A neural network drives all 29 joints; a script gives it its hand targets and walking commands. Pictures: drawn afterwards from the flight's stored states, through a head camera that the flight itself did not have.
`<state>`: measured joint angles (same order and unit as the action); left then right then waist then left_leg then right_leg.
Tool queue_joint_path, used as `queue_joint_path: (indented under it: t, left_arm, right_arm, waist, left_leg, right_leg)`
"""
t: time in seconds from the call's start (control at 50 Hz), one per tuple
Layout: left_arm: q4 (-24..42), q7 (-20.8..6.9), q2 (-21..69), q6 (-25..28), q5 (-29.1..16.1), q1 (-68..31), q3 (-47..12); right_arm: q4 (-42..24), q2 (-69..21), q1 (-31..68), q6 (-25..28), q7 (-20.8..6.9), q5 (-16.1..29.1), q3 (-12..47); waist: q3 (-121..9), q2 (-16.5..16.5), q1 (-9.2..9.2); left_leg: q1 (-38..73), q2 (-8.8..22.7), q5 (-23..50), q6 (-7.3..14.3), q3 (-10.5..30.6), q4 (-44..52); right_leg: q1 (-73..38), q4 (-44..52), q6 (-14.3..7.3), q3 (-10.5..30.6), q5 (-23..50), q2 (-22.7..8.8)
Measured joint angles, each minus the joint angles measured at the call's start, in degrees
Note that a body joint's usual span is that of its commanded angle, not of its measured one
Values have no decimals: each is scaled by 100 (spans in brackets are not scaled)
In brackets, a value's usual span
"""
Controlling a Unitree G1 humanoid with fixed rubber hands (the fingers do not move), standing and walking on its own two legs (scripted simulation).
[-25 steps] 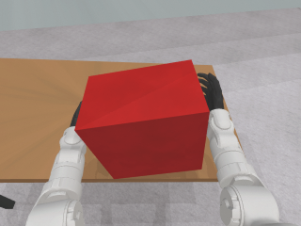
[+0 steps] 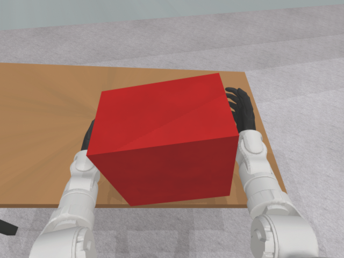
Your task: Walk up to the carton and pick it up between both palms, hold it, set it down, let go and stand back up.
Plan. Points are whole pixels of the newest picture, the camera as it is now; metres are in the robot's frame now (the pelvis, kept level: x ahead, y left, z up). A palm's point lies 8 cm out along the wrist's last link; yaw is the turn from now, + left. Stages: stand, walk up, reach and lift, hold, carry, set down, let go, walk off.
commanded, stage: set down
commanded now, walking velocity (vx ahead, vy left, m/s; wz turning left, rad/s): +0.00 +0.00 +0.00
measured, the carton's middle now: (169, 147) +0.38 +0.00 +0.01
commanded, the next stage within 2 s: none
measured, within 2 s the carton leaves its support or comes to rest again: rests again in 1.06 s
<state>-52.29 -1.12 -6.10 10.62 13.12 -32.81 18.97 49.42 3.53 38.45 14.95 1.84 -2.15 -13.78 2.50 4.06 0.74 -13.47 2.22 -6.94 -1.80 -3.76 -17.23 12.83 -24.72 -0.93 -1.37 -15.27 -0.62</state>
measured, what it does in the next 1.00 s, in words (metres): stands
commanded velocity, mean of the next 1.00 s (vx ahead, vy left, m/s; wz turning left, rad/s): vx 0.00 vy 0.00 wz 0.00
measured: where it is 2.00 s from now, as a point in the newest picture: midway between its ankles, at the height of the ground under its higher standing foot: outside the picture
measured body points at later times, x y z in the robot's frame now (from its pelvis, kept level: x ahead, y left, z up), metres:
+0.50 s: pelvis +0.00 +0.00 +0.00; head +0.05 +0.02 +0.45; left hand +0.38 +0.19 +0.02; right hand +0.41 -0.17 +0.09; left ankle +0.02 +0.15 -0.74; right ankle -0.03 -0.10 -0.74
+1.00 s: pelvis +0.00 +0.00 +0.00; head +0.06 +0.02 +0.44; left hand +0.39 +0.19 +0.00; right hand +0.41 -0.18 +0.05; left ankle +0.02 +0.15 -0.74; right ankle -0.03 -0.10 -0.74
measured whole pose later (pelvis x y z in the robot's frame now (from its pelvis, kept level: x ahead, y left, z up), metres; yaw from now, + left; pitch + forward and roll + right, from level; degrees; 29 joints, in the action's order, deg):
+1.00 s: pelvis +0.00 +0.00 +0.00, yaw +0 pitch +7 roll +1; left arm -63.0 1.5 -6.0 19.4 11.2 -36.0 21.2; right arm 58.8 6.6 38.0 18.1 3.9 2.3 -8.7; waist -0.2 3.8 0.7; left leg -18.4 2.4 -7.3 -1.8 -4.2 -18.6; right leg 17.3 -24.7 -1.0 -0.9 -14.8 -0.5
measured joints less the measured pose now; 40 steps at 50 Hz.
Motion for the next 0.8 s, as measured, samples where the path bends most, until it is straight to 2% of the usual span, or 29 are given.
queue_joint_path:
  t: [0.8]
  left_arm:
    - [-632,14,9,687,0,-169,197]
  right_arm:
    - [314,-53,-46,362,-89,-173,-321]
  waist:
    - [-77,0,0]
  left_leg:
    - [-94,1,8,0,-33,0]
  right_leg:
    - [107,0,-3,31,12,0]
